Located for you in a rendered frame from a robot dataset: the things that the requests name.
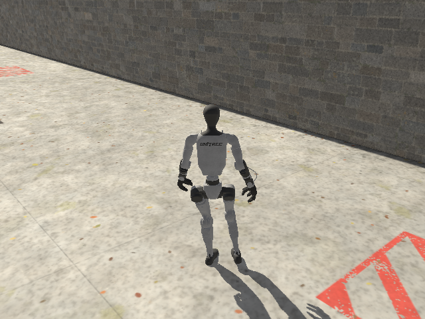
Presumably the left robot forearm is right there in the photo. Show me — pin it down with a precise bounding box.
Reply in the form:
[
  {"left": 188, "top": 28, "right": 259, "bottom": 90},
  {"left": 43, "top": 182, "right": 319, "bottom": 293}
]
[{"left": 178, "top": 159, "right": 188, "bottom": 181}]

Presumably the robot right upper arm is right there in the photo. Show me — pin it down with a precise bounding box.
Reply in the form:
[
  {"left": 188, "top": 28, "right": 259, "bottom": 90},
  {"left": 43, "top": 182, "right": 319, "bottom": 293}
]
[{"left": 225, "top": 134, "right": 245, "bottom": 171}]

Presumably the robot torso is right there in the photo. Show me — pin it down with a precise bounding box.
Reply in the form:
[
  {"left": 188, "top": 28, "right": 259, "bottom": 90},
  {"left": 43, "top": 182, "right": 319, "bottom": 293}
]
[{"left": 197, "top": 130, "right": 227, "bottom": 199}]

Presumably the right robot hand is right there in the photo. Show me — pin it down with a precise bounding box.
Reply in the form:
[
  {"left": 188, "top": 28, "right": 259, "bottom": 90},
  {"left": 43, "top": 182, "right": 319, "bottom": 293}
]
[{"left": 242, "top": 185, "right": 257, "bottom": 202}]

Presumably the robot right thigh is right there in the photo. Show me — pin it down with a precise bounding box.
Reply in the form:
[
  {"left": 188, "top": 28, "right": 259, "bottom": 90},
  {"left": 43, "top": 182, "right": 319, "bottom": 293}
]
[{"left": 222, "top": 184, "right": 235, "bottom": 222}]

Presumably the right robot forearm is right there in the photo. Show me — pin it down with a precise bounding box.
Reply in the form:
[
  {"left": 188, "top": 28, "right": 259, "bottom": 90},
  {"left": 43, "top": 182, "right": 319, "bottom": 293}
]
[{"left": 239, "top": 160, "right": 254, "bottom": 188}]

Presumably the left robot hand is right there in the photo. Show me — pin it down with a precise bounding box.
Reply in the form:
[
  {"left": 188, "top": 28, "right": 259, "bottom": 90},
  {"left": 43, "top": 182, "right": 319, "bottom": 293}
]
[{"left": 177, "top": 178, "right": 193, "bottom": 191}]

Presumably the robot left upper arm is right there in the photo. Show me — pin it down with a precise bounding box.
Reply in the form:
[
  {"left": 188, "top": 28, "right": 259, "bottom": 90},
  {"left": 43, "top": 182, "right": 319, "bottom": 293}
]
[{"left": 181, "top": 134, "right": 198, "bottom": 169}]

